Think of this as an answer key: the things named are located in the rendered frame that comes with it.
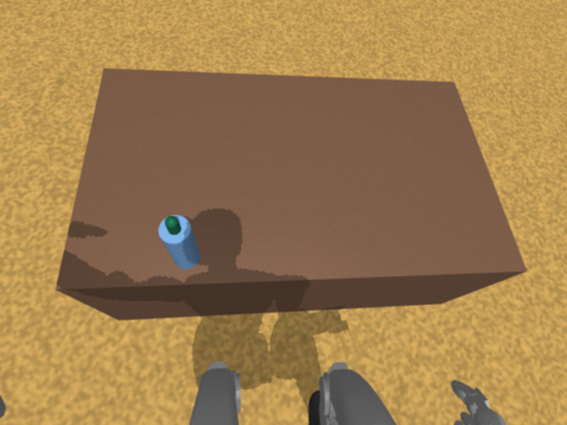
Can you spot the bottle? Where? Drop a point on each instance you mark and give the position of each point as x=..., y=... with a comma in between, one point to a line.
x=176, y=234

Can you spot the right robot hand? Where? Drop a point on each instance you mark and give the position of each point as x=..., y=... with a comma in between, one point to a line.
x=478, y=406

